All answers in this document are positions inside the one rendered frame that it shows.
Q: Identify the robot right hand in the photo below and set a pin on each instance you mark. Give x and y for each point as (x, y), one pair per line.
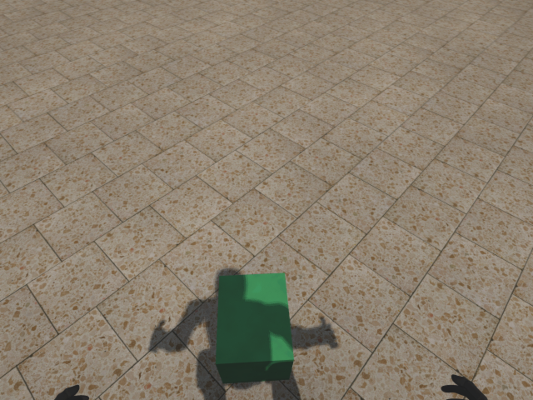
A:
(465, 388)

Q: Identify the carton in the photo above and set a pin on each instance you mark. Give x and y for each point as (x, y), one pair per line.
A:
(253, 329)

